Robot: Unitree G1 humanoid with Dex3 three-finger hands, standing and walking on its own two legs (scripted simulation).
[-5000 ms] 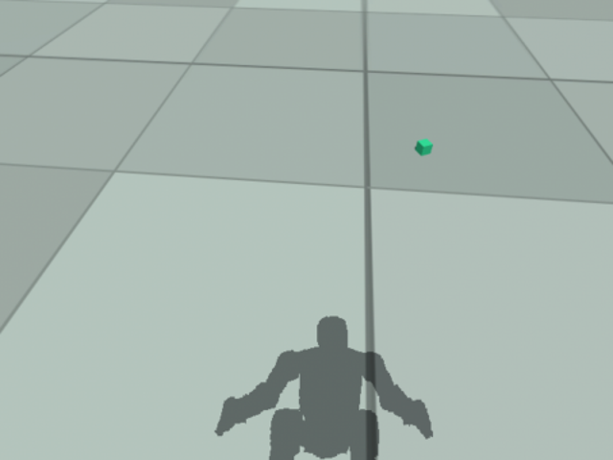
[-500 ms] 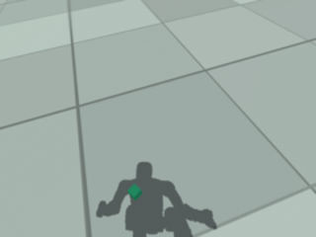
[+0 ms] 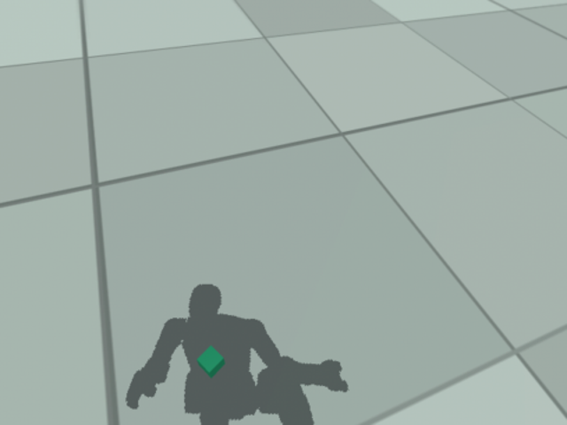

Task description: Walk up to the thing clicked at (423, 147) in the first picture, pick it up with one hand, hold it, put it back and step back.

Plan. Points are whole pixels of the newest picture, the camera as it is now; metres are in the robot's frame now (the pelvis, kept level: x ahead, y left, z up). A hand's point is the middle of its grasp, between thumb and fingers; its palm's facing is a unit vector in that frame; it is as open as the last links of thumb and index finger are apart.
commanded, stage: walk up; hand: left
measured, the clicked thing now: (211, 361) +0.45 +0.21 -0.73
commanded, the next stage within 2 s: stand in 1.48 s
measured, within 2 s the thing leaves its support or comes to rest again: neither
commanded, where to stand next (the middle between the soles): +0.08 -0.02 m, yaw +1 degrees
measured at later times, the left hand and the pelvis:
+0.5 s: hand out of the picture +0.13 +0.24 -0.14, palm faces -0.01 -0.94 -0.34, open 7.3 cm; pelvis +0.04 -0.01 +0.01, yaw +1 degrees
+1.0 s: hand out of the picture +0.12 +0.25 -0.14, palm faces +0.03 -0.94 -0.35, open 7.3 cm; pelvis +0.05 -0.01 +0.01, yaw +2 degrees
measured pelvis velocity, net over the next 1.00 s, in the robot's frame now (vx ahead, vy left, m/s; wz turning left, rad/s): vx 0.05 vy -0.01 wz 0.04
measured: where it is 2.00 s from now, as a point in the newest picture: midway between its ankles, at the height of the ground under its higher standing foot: outside the picture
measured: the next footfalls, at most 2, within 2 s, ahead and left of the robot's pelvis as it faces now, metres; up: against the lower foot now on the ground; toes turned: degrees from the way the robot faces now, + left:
right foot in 0.08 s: +0.07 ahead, -0.14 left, +0.00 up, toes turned -2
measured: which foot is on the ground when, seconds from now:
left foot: down 0.00-1.00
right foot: up 0.00-0.06, down 0.08-1.00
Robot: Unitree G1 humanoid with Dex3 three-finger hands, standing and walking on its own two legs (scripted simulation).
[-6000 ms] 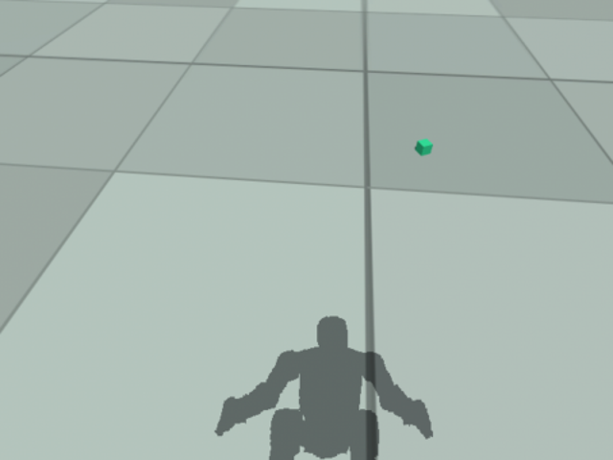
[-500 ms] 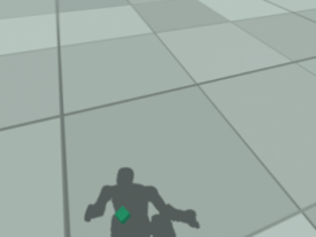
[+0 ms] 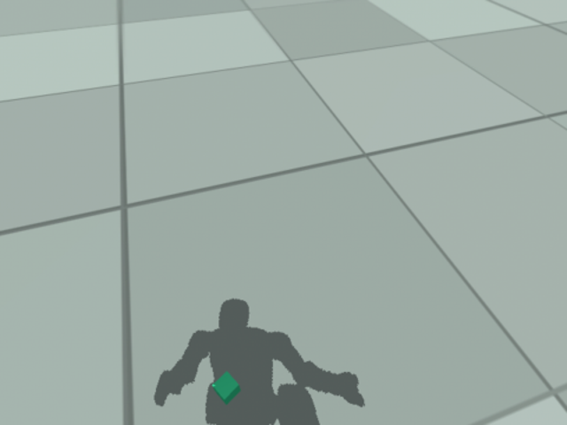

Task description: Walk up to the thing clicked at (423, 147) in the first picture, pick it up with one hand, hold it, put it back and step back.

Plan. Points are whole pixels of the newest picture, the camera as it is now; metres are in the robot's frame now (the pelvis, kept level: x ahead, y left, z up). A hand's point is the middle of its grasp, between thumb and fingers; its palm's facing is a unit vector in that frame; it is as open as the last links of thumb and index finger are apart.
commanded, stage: walk up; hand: left
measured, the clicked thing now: (226, 387) +0.41 +0.21 -0.75
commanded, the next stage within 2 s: stand in 0.48 s
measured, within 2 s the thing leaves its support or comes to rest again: neither
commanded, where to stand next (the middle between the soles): +0.04 -0.01 m, yaw -2 degrees
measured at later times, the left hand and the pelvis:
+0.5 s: hand out of the picture +0.08 +0.26 -0.15, palm faces +0.02 -0.94 -0.33, open 7.3 cm; pelvis +0.01 +0.00 +0.00, yaw +1 degrees
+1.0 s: hand out of the picture +0.05 +0.25 -0.15, palm faces -0.02 -0.94 -0.33, open 7.3 cm; pelvis -0.02 +0.00 +0.01, yaw +0 degrees
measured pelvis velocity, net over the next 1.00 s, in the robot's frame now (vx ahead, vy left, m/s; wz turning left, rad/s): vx -0.02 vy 0.00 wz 0.00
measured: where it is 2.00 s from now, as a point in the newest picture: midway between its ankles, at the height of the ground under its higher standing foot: outside the picture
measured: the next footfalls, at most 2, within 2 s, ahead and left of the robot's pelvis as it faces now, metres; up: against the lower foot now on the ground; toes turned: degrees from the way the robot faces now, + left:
none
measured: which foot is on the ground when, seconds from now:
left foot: down 0.00-1.00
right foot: down 0.00-1.00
